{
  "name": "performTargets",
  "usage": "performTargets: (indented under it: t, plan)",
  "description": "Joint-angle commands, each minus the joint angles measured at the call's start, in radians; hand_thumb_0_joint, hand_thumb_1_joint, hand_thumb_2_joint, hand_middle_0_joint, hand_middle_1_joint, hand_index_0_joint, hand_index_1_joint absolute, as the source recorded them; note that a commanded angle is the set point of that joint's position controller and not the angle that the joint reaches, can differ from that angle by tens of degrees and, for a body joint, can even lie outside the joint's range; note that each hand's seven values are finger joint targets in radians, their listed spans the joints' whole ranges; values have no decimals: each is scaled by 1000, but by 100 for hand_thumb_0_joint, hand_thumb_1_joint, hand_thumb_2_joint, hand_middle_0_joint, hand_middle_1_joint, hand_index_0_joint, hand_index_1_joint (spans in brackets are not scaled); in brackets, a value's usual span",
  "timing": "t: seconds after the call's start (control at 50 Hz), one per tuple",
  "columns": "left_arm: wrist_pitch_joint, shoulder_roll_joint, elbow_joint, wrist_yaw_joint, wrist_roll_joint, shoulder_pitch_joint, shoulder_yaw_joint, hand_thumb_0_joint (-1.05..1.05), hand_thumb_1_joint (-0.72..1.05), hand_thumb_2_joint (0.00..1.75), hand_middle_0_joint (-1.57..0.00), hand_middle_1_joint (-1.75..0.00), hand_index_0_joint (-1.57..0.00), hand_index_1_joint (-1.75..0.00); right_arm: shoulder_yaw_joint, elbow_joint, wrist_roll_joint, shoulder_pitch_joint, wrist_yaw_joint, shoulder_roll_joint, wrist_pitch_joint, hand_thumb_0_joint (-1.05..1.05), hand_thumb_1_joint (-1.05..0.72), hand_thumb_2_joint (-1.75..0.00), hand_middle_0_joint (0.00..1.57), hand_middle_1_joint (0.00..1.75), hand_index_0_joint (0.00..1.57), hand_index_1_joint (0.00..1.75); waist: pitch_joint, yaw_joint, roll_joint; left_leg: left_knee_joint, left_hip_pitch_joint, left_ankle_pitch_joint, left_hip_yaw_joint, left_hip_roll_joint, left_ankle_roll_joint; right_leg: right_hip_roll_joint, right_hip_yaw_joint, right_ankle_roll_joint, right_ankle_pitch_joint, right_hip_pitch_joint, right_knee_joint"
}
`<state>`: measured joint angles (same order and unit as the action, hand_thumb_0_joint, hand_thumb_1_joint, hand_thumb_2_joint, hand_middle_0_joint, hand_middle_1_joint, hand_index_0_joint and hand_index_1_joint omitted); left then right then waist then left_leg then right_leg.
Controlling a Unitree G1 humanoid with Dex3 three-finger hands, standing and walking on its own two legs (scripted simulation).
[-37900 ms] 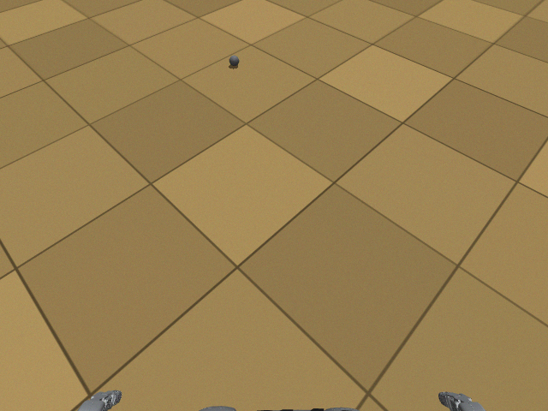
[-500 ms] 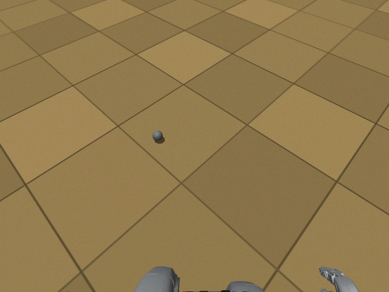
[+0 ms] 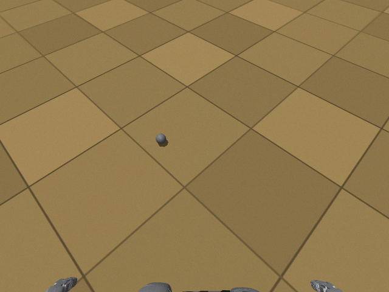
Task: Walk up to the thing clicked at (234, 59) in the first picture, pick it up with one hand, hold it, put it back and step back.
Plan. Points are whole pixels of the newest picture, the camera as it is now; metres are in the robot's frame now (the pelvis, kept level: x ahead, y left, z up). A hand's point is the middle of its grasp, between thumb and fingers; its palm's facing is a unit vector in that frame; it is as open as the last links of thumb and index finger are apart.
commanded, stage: step back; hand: left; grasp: from above
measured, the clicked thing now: (160, 138) +1.03 +0.24 -0.74
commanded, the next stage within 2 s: stand in 0.30 s
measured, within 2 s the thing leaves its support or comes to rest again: neither
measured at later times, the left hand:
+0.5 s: hand out of the picture +0.10 +0.25 -0.15, palm faces +0.00 -0.95 -0.33, open 7.4 cm
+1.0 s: hand out of the picture +0.07 +0.25 -0.14, palm faces -0.02 -0.94 -0.34, open 7.4 cm
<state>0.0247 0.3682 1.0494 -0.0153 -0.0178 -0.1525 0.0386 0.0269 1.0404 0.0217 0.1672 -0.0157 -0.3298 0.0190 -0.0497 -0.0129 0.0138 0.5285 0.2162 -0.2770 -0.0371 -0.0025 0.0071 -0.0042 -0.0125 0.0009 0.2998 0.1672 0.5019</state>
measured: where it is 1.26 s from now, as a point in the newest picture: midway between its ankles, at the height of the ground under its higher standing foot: outside the picture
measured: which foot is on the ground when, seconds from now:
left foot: down 0.00-1.00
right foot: down 0.00-1.00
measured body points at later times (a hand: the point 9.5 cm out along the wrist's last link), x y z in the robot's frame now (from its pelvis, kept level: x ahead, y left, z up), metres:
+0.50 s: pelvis +0.01 +0.01 +0.01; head +0.03 +0.01 +0.46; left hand +0.10 +0.30 -0.12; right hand +0.12 -0.29 -0.12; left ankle +0.01 +0.12 -0.74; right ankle -0.02 -0.12 -0.74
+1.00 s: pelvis +0.00 +0.00 +0.01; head +0.01 -0.01 +0.46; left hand +0.07 +0.30 -0.12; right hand +0.06 -0.30 -0.13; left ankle +0.01 +0.13 -0.74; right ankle -0.02 -0.12 -0.74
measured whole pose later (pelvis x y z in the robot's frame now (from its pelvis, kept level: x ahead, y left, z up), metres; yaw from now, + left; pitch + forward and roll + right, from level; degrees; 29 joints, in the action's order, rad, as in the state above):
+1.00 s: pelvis +0.00 +0.00 +0.01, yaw +0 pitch -2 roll +0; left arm 0.01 0.34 1.15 -0.01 0.00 -0.10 0.00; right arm 0.00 1.16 0.01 0.11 -0.01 -0.35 0.02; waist -0.06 0.00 0.01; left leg 0.31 0.12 -0.16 -0.03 -0.01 0.02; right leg 0.00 -0.01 0.00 0.19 0.09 0.31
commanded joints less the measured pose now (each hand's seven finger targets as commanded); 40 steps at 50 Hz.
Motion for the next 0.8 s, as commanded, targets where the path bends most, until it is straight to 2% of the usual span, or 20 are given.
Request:
performTargets:
  t: [0.0, 0.02, 0.06, 0.12, 0.16, 0.18, 0.26, 0.28, 0.3, 0.36, 0.4, 0.42, 0.44, 0.54, 0.58, 0.66, 0.74, 0.78]
  plan:
    - [28, 226, -55, 27, 8, 56, 46, 0, 90, 90, -20, -30, -20, -30, 52, -59, -9, -51, 21, -214, 33, 0, -90, -90, 20, 30, 20, 30, 96, -2, -55, -45, -22, 381, -64, -83, -59, -115, 97, -52, -376, -75, -57]
    - [27, 223, -55, 29, 10, 53, 47, 0, 90, 90, -20, -30, -20, -30, 50, -58, -10, -49, 21, -212, 31, 0, -90, -90, 20, 30, 20, 30, 107, -6, -57, -34, -24, 422, -58, -86, -62, -114, 87, -48, -412, -99, -51]
    - [24, 225, -50, 33, 11, 58, 48, 0, 90, 90, -20, -30, -20, -30, 51, -55, -11, -58, 25, -207, 27, 0, -90, -90, 20, 30, 20, 30, 128, -8, -65, -19, -29, 440, -46, -82, -60, -120, 90, -51, -453, -121, -37]
    - [18, 222, -60, 34, 10, 90, 46, 0, 90, 90, -20, -30, -20, -30, 55, -52, -7, -71, 27, -211, 21, 0, -90, -90, 20, 30, 20, 30, 120, -4, -30, -37, -22, 396, -50, -82, -59, -126, 92, -60, -379, -104, -28]
    - [14, 216, -60, 33, 9, 106, 42, 0, 90, 90, -20, -30, -20, -30, 55, -52, -5, -93, 27, -214, 20, 0, -90, -90, 20, 30, 20, 30, 92, -7, -6, -61, -16, 363, -68, -89, -64, -113, 80, -55, -309, -78, -35]
    - [15, 216, -60, 33, 8, 106, 43, 0, 90, 90, -20, -30, -20, -30, 55, -52, -4, -101, 27, -216, 20, 0, -90, -90, 20, 30, 20, 30, 104, -7, -5, -62, -31, 377, -70, -96, -70, -109, 73, -54, -318, -78, -31]
    - [14, 217, -46, 31, 6, 118, 38, 0, 90, 90, -20, -30, -20, -30, 54, -50, -4, -135, 25, -213, 18, 0, -90, -90, 20, 30, 20, 30, 91, -9, 6, -86, -29, 324, -78, -95, -63, -106, 76, -51, -280, -78, -61]
    - [10, 178, -29, 29, 19, 131, 17, 0, 90, 90, -20, -30, -20, -30, 39, -42, -14, -138, 27, -219, 19, 0, -90, -90, 20, 30, 20, 30, 96, 10, 19, -127, -97, 444, -101, -115, -53, -116, 101, -37, -373, -53, -94]
    - [8, 176, -32, 29, 21, 135, 18, 0, 90, 90, -20, -30, -20, -30, 39, -35, -16, -129, 28, -225, 22, 0, -90, -90, 20, 30, 20, 30, 117, 12, 19, -129, -131, 515, -100, -124, -49, -108, 91, -27, -403, -72, -96]
    - [7, 188, -13, 31, 17, 134, 17, 0, 90, 90, -20, -30, -20, -30, 31, -18, -17, -131, 31, -225, 23, 0, -90, -90, 20, 30, 20, 30, 135, 13, 20, -150, -153, 549, -90, -126, -43, -106, 82, -16, -411, -122, -118]
    - [6, 186, 2, 29, 17, 129, 14, 0, 90, 90, -20, -30, -20, -30, 28, -16, -19, -162, 30, -222, 21, 0, -90, -90, 20, 30, 20, 30, 122, 4, 18, -173, -151, 468, -87, -120, -38, -110, 85, -16, -373, -119, -157]
    - [6, 188, 7, 27, 17, 141, 12, 0, 90, 90, -20, -30, -20, -30, 25, -12, -20, -159, 29, -219, 19, 0, -90, -90, 20, 30, 20, 30, 114, 13, 10, -193, -141, 420, -82, -116, -34, -112, 89, -17, -342, -121, -170]
    - [5, 190, 10, 26, 14, 143, 13, 0, 90, 90, -20, -30, -20, -30, 28, -7, -19, -166, 30, -222, 18, 0, -90, -90, 20, 30, 20, 30, 123, 10, 1, -199, -157, 393, -82, -119, -33, -112, 87, -20, -327, -116, -179]
    - [9, 189, 31, 24, 14, 134, 7, 0, 90, 90, -20, -30, -20, -30, 20, 15, -19, -170, 27, -219, 21, 0, -90, -90, 20, 30, 20, 30, 106, 11, -8, -233, -162, 340, -80, -118, -29, -117, 96, -19, -284, -101, -212]
    - [8, 183, 36, 23, 13, 135, 5, 0, 90, 90, -20, -30, -20, -30, 19, 26, -18, -158, 27, -228, 19, 0, -90, -90, 20, 30, 20, 30, 83, 14, -7, -252, -133, 258, -79, -114, -28, -115, 100, -17, -224, -86, -229]
    - [9, 188, 42, 21, 11, 128, 4, 0, 90, 90, -20, -30, -20, -30, 15, 38, -15, -156, 21, -216, 19, 0, -90, -90, 20, 30, 20, 30, 65, 13, -16, -272, -118, 172, -85, -112, -23, -117, 103, -18, -158, -62, -244]
    - [12, 195, 43, 21, 10, 124, 5, 0, 90, 90, -20, -30, -20, -30, 16, 45, -12, -142, 19, -220, 19, 0, -90, -90, 20, 30, 20, 30, 74, 15, -27, -274, -102, 162, -87, -111, -24, -120, 105, -21, -142, -69, -249]
    - [13, 189, 44, 21, 11, 111, 3, 0, 90, 90, -20, -30, -20, -30, 15, 48, -12, -142, 19, -228, 20, 0, -90, -90, 20, 30, 20, 30, 77, 8, -16, -268, -102, 195, -88, -112, -26, -122, 105, -19, -177, -79, -248]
